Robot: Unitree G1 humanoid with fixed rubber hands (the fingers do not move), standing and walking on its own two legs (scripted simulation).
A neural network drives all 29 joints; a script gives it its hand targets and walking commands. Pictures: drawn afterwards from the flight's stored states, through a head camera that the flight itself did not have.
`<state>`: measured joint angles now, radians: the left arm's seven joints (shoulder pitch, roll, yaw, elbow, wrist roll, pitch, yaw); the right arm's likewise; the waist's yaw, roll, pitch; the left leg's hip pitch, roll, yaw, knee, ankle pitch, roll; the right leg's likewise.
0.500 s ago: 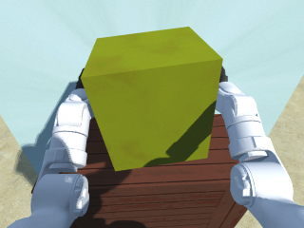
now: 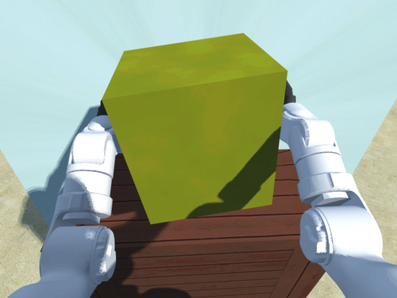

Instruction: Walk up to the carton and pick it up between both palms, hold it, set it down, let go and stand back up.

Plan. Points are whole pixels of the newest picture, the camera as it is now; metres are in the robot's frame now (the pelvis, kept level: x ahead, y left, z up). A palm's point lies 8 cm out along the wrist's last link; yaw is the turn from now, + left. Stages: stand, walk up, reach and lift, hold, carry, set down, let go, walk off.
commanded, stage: hold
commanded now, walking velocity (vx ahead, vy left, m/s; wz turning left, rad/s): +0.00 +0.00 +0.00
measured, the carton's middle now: (197, 127) +0.40 +0.01 +0.21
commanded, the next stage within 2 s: none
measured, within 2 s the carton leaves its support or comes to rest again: neither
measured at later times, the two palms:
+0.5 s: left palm (107, 121) +0.39 +0.18 +0.23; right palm (283, 109) +0.39 -0.16 +0.25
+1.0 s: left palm (107, 121) +0.39 +0.18 +0.23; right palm (283, 109) +0.39 -0.16 +0.25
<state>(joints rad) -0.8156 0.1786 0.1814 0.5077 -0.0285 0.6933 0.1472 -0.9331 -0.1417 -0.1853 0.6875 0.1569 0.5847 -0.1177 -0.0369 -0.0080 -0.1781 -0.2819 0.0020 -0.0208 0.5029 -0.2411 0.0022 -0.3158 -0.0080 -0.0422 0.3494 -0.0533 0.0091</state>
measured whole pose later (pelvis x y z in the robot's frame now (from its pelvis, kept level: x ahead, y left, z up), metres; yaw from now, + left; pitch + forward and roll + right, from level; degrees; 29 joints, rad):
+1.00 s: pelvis +0.00 +0.00 +0.00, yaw +0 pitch +1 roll -1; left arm -0.83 0.18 0.19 0.51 -0.03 0.71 0.14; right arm -0.95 -0.14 -0.19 0.70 0.16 0.59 -0.12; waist -0.04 -0.01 -0.18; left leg -0.28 0.00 -0.02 0.50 -0.24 0.00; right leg -0.32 -0.01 -0.04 0.35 -0.05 0.01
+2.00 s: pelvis +0.01 +0.00 +0.00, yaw +0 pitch +2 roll -1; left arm -0.83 0.18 0.20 0.51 -0.02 0.71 0.14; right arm -0.96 -0.14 -0.19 0.71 0.16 0.59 -0.12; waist -0.04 -0.01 -0.18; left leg -0.28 0.00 -0.03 0.50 -0.25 0.00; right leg -0.31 0.00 -0.04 0.35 -0.06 0.01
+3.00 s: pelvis +0.00 +0.00 +0.00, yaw +0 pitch +1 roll -1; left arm -0.83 0.17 0.20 0.50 -0.02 0.73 0.13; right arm -0.92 -0.14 -0.19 0.64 0.18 0.62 -0.14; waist -0.04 -0.01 -0.18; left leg -0.28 0.00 -0.03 0.50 -0.25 0.00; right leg -0.31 0.00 -0.04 0.35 -0.06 0.01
